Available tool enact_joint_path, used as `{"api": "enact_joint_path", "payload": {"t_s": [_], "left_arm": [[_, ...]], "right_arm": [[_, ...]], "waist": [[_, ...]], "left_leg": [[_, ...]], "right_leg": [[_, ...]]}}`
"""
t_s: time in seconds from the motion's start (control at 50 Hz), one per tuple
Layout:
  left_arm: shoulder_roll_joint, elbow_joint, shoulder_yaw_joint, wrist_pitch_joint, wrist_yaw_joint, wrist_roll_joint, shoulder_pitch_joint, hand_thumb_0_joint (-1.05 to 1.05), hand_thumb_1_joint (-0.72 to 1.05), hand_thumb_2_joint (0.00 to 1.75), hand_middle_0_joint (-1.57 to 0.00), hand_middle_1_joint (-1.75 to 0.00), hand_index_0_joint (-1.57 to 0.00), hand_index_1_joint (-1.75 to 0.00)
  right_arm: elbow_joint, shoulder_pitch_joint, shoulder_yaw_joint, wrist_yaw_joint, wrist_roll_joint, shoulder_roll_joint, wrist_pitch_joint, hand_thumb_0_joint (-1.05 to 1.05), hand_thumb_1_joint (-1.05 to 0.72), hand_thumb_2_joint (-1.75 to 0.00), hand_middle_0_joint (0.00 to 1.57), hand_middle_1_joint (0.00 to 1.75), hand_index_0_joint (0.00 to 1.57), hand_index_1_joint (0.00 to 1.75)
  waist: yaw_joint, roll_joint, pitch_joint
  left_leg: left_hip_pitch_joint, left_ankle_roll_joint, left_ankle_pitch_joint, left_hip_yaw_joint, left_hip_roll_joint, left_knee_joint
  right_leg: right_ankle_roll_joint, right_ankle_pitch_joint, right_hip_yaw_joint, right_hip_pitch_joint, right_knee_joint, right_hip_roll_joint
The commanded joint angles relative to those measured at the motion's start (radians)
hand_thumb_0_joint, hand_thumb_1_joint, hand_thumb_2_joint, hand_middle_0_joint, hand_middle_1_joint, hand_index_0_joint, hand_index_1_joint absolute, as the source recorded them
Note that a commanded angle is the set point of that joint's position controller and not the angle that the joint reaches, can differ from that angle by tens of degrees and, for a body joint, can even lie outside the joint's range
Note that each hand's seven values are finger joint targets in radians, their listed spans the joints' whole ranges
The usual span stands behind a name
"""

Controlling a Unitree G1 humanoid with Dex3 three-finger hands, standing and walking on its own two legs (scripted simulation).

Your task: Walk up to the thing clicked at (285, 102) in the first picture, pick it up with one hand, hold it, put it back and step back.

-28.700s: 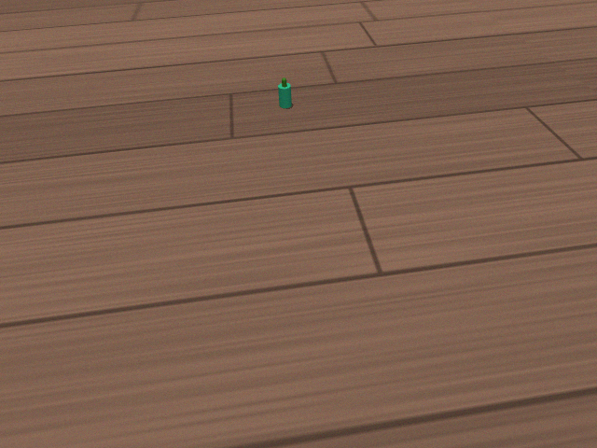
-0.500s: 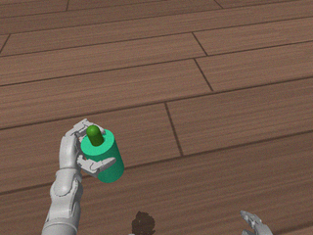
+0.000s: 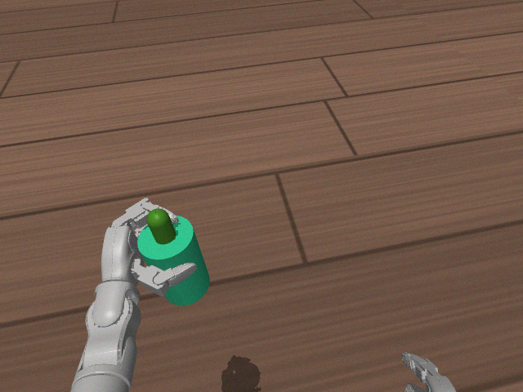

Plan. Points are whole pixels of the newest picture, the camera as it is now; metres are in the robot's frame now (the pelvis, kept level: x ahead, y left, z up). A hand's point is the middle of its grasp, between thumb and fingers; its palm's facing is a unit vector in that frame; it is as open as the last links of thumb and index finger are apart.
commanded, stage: crouch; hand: left
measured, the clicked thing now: (173, 252) +0.33 +0.16 +0.04
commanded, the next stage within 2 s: lower in 1.94 s
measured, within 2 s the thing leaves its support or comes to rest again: neither
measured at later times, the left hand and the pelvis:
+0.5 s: hand (174, 265) +0.34 +0.17 -0.02, palm faces +0.12 -0.99 +0.01, open 9.7 cm; pelvis -0.01 +0.00 -0.04, yaw +0 degrees
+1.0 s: hand (189, 302) +0.37 +0.20 -0.28, palm faces +0.17 -0.98 -0.02, open 9.7 cm; pelvis -0.06 +0.00 -0.25, yaw -4 degrees
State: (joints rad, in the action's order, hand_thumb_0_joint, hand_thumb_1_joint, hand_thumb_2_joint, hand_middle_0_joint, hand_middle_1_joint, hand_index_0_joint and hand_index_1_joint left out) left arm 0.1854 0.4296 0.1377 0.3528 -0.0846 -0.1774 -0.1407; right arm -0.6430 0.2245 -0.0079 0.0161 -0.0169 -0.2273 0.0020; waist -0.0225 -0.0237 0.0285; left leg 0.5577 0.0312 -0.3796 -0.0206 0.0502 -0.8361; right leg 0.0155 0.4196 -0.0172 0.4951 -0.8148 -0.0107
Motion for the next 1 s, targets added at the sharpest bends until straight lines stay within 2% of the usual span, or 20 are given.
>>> {"api": "enact_joint_path", "payload": {"t_s": [0.0,0.06,0.08,0.16,0.22,0.28,0.32,0.4,0.42,0.44,0.46,0.5,0.52,0.56,0.6,0.64,0.74,0.86,0.94,0.98], "left_arm": [[0.128,-0.21,0.052,0.074,0.003,-0.01,-0.27,0.0,0.05,1.17,-1.25,-1.37,-1.26,-1.38],[0.127,-0.239,0.039,0.072,-0.004,-0.01,-0.32,0.0,0.05,1.18,-1.26,-1.38,-1.26,-1.39],[0.109,-0.21,0.033,0.067,-0.003,-0.01,-0.272,0.0,0.08,1.22,-1.26,-1.39,-1.27,-1.4],[0.111,-0.193,0.056,0.076,0.014,-0.01,-0.24,0.0,0.07,1.19,-1.23,-1.34,-1.24,-1.35],[0.094,-0.129,0.071,0.086,0.035,-0.008,-0.231,0.0,0.06,1.21,-1.22,-1.35,-1.23,-1.35],[0.089,-0.113,0.05,0.129,0.035,0.01,-0.277,0.0,0.1,1.22,-1.21,-1.35,-1.23,-1.35],[0.109,-0.089,0.07,0.167,0.041,0.022,-0.328,0.0,0.08,1.22,-1.24,-1.37,-1.26,-1.37],[0.081,0.008,0.07,0.247,0.024,0.014,-0.35,0.0,0.07,1.22,-1.23,-1.38,-1.25,-1.38],[0.105,0.016,0.096,0.266,0.018,0.011,-0.351,0.0,0.07,1.23,-1.23,-1.38,-1.25,-1.38],[0.096,0.137,0.09,0.273,0.015,0.025,-0.348,0.0,0.08,1.22,-1.23,-1.38,-1.25,-1.38],[0.104,0.156,0.098,0.298,0.009,0.026,-0.369,0.0,0.07,1.23,-1.24,-1.39,-1.26,-1.39],[0.124,0.174,0.127,0.348,0.008,0.028,-0.401,0.0,0.08,1.23,-1.26,-1.4,-1.28,-1.4],[0.098,0.187,0.11,0.372,0.002,0.021,-0.411,0.0,0.08,1.24,-1.26,-1.41,-1.28,-1.41],[0.119,0.201,0.13,0.412,0.002,0.013,-0.423,0.0,0.11,1.24,-1.25,-1.4,-1.27,-1.39],[0.192,0.23,0.183,0.444,0.01,0.028,-0.467,0.0,0.12,1.24,-1.23,-1.38,-1.25,-1.38],[0.189,0.252,0.173,0.464,0.007,0.032,-0.484,0.0,0.11,1.26,-1.23,-1.38,-1.24,-1.39],[0.24,0.231,0.22,0.495,-0.008,0.026,-0.602,0.0,0.1,1.27,-1.25,-1.4,-1.26,-1.4],[0.25,0.345,0.25,0.489,-0.027,0.023,-0.632,0.0,0.1,1.26,-1.23,-1.38,-1.24,-1.39],[0.324,0.407,0.313,0.49,-0.046,0.033,-0.664,0.0,0.06,1.25,-1.25,-1.39,-1.26,-1.4],[0.315,0.412,0.312,0.5,-0.061,0.031,-0.705,0.0,0.08,1.23,-1.25,-1.38,-1.26,-1.39]], "right_arm": [[0.122,-0.042,-0.05,0.013,-0.001,-0.131,0.046,0.0,-0.92,-0.91,0.2,0.3,0.2,0.3],[0.126,-0.044,-0.051,0.014,-0.001,-0.131,0.045,0.0,-0.91,-0.91,0.2,0.3,0.2,0.3],[0.127,-0.047,-0.05,0.015,0.0,-0.13,0.046,0.0,-0.9,-0.91,0.2,0.3,0.2,0.3],[0.127,-0.041,-0.052,0.007,0.003,-0.126,0.046,0.0,-0.91,-0.91,0.2,0.3,0.2,0.3],[0.113,-0.027,-0.055,0.0,0.01,-0.129,0.047,0.0,-0.91,-0.91,0.2,0.3,0.2,0.3],[0.107,-0.027,-0.061,-0.009,0.019,-0.13,0.048,0.0,-0.9,-0.91,0.2,0.3,0.2,0.3],[0.098,-0.028,-0.069,-0.015,0.022,-0.135,0.057,0.0,-0.91,-0.91,0.2,0.3,0.2,0.3],[0.083,-0.004,-0.077,-0.03,0.036,-0.141,0.069,0.0,-0.9,-0.91,0.2,0.3,0.2,0.3],[0.078,0.002,-0.078,-0.033,0.038,-0.14,0.07,0.0,-0.91,-0.91,0.2,0.3,0.2,0.3],[0.07,-0.001,-0.078,-0.035,0.039,-0.148,0.07,0.0,-0.91,-0.91,0.2,0.3,0.2,0.3],[0.066,-0.005,-0.074,-0.04,0.046,-0.144,0.072,0.0,-0.9,-0.91,0.2,0.3,0.2,0.3],[0.075,-0.014,-0.072,-0.048,0.052,-0.145,0.076,0.0,-0.9,-0.9,0.2,0.3,0.2,0.3],[0.082,-0.016,-0.072,-0.053,0.055,-0.147,0.077,0.0,-0.9,-0.9,0.2,0.3,0.2,0.3],[0.091,-0.015,-0.067,-0.06,0.059,-0.154,0.078,0.0,-0.89,-0.9,0.2,0.3,0.2,0.3],[0.08,-0.014,-0.062,-0.066,0.066,-0.162,0.072,0.0,-0.89,-0.9,0.2,0.3,0.2,0.3],[0.078,-0.02,-0.058,-0.07,0.071,-0.17,0.067,0.0,-0.89,-0.9,0.2,0.3,0.2,0.3],[0.07,-0.015,-0.064,-0.078,0.085,-0.197,0.046,0.0,-0.9,-0.91,0.2,0.3,0.2,0.3],[0.039,-0.013,-0.058,-0.085,0.1,-0.194,0.031,0.0,-0.92,-0.91,0.2,0.3,0.2,0.3],[0.017,-0.008,-0.05,-0.092,0.108,-0.203,0.025,0.0,-0.92,-0.91,0.2,0.3,0.2,0.3],[0.012,-0.016,-0.046,-0.097,0.112,-0.204,0.023,0.0,-0.92,-0.91,0.2,0.3,0.2,0.3]], "waist": [[-0.008,0.021,0.237],[-0.012,0.021,0.255],[-0.009,0.034,0.23],[0.001,0.022,0.253],[-0.016,0.058,0.242],[-0.027,0.023,0.242],[-0.027,0.019,0.233],[-0.045,0.017,0.33],[-0.037,0.015,0.372],[-0.058,0.026,0.32],[-0.051,0.033,0.321],[-0.048,0.015,0.387],[-0.054,0.005,0.42],[-0.045,-0.004,0.504],[-0.025,-0.039,0.554],[-0.028,-0.055,0.606],[-0.036,-0.104,0.74],[-0.058,-0.037,0.748],[-0.058,0.003,0.779],[-0.065,-0.002,0.784]], "left_leg": [[-0.152,-0.035,0.193,0.025,-0.032,0.109],[-0.162,-0.036,0.185,0.029,-0.034,0.107],[-0.155,-0.036,0.169,0.026,-0.033,0.113],[-0.139,-0.035,0.19,0.028,-0.034,0.098],[-0.102,-0.044,0.208,0.025,-0.03,0.069],[-0.066,-0.04,0.189,0.018,-0.027,0.039],[-0.018,-0.037,0.146,0.013,-0.026,0.01],[0.04,-0.04,0.154,0.004,-0.027,-0.102],[0.065,-0.043,0.17,0.005,-0.028,-0.142],[0.13,-0.042,0.13,-0.001,-0.029,-0.17],[0.19,-0.043,0.107,-0.006,-0.028,-0.215],[0.28,-0.043,0.052,-0.013,-0.031,-0.292],[0.31,-0.042,0.031,-0.019,-0.031,-0.328],[0.377,-0.042,0.038,-0.025,-0.033,-0.404],[0.434,-0.042,0.037,-0.028,-0.031,-0.47],[0.47,-0.042,0.053,-0.035,-0.028,-0.531],[0.531,-0.037,0.101,-0.056,-0.019,-0.663],[0.76,-0.046,-0.017,-0.043,-0.018,-0.816],[0.895,-0.054,-0.015,-0.034,-0.016,-0.935],[0.916,-0.055,-0.016,-0.035,-0.014,-0.983]], "right_leg": [[-0.014,-0.261,-0.013,-0.052,0.127,0.02],[-0.013,-0.256,-0.008,-0.048,0.131,0.018],[-0.014,-0.237,-0.012,-0.042,0.134,0.019],[-0.016,-0.254,-0.013,-0.048,0.12,0.02],[-0.011,-0.278,-0.015,-0.018,0.096,0.021],[-0.018,-0.25,-0.017,0.053,0.055,0.023],[-0.023,-0.212,-0.016,0.109,0.014,0.022],[-0.025,-0.213,-0.011,0.208,-0.086,0.024],[-0.023,-0.226,-0.009,0.227,-0.114,0.023],[-0.026,-0.19,-0.011,0.295,-0.15,0.026],[-0.027,-0.16,-0.013,0.362,-0.189,0.029],[-0.031,-0.103,-0.011,0.446,-0.264,0.026],[-0.034,-0.077,-0.013,0.495,-0.303,0.027],[-0.034,-0.07,-0.007,0.539,-0.372,0.025],[-0.039,-0.056,-0.007,0.624,-0.448,0.03],[-0.043,-0.059,-0.013,0.702,-0.524,0.037],[-0.052,-0.071,-0.03,0.862,-0.686,0.045],[-0.039,0.014,-0.007,0.937,-0.77,0.047],[-0.031,0.0,-0.005,0.965,-0.856,0.047],[-0.033,0.003,-0.019,1.028,-0.911,0.051]]}}
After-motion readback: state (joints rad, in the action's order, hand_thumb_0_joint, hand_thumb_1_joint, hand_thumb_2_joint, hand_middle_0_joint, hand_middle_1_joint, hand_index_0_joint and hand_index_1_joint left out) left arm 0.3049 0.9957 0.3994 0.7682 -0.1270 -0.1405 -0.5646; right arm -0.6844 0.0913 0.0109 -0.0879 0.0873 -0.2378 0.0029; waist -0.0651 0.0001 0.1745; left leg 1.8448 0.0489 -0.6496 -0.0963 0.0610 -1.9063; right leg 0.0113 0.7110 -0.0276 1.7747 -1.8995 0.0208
